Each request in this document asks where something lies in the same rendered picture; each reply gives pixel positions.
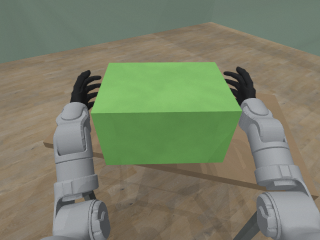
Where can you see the left robot forearm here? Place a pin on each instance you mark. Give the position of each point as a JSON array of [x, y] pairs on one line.
[[73, 156]]

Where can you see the carton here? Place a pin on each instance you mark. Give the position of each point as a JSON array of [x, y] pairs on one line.
[[164, 113]]

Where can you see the right robot hand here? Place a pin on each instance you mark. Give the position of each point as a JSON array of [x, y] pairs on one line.
[[245, 87]]

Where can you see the right robot upper arm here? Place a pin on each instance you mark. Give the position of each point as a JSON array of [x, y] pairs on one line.
[[287, 215]]

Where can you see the right robot forearm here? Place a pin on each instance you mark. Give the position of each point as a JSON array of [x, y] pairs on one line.
[[275, 168]]

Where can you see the left robot upper arm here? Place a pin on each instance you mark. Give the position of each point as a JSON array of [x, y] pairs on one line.
[[86, 220]]

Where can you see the left robot hand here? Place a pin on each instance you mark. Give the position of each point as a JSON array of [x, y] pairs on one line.
[[80, 89]]

